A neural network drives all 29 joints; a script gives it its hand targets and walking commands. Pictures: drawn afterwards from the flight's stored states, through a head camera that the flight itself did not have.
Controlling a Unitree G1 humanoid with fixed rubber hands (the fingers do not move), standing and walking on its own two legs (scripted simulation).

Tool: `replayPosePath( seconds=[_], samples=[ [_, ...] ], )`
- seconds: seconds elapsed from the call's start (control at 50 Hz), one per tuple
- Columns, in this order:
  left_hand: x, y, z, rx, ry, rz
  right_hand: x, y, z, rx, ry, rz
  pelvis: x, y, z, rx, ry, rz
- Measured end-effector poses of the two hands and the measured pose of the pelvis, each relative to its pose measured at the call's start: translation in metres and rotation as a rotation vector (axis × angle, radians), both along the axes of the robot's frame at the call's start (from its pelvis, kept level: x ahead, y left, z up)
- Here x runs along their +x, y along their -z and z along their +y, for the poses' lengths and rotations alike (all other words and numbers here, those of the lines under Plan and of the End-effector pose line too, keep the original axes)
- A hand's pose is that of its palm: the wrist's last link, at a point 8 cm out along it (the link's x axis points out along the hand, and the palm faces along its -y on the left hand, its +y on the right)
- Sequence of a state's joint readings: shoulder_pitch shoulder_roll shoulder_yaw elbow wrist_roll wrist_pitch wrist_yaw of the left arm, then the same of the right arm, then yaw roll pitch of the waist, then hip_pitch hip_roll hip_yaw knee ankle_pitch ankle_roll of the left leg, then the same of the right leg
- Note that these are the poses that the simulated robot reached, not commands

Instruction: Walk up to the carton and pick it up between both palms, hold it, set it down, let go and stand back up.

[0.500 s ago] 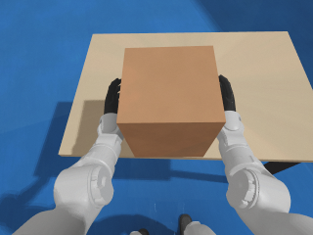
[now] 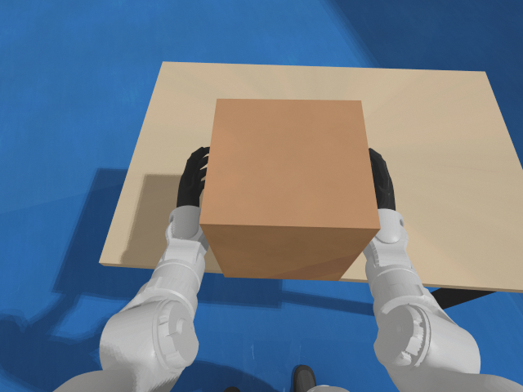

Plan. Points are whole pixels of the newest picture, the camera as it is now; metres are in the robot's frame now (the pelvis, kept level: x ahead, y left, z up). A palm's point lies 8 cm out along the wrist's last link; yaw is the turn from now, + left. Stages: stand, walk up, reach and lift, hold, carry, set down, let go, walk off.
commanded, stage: reach and lift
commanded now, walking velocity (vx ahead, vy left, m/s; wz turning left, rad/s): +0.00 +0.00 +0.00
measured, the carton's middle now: (284, 200) +0.40 -0.04 -0.01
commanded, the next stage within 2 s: none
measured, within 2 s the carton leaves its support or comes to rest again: leaves its support in 0.84 s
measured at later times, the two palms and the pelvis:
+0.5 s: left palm (191, 197) +0.40 +0.11 +0.00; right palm (379, 200) +0.38 -0.19 +0.00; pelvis +0.00 +0.00 +0.00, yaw +0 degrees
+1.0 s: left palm (181, 207) +0.38 +0.12 +0.01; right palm (375, 203) +0.37 -0.18 +0.01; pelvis -0.02 +0.00 +0.00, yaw +1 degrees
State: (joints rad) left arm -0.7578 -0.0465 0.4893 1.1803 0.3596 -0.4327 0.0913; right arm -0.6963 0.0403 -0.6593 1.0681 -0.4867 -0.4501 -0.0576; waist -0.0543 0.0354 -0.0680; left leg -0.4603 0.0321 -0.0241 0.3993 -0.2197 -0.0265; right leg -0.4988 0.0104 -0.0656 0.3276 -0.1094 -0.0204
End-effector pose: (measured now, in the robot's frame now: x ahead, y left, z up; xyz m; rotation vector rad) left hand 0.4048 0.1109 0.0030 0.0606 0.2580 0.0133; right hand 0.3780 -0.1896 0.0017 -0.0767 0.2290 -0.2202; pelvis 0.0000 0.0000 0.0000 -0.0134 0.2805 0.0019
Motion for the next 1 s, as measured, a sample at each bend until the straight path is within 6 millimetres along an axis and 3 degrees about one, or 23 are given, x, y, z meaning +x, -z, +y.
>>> replayPosePath(
  seconds=[0.52,1.0],
  samples=[
    [-0.001,-0.001,0.000,0.012,0.004,-0.009,-0.002,-0.001,0.001,-0.017,0.000,-0.008,0.001,-0.001,0.002,-0.004,-0.002,0.017],
    [-0.022,-0.011,0.013,0.011,-0.037,-0.018,-0.012,-0.011,0.013,0.007,-0.027,-0.020,-0.020,0.001,-0.001,0.003,-0.013,0.034]
  ],
)
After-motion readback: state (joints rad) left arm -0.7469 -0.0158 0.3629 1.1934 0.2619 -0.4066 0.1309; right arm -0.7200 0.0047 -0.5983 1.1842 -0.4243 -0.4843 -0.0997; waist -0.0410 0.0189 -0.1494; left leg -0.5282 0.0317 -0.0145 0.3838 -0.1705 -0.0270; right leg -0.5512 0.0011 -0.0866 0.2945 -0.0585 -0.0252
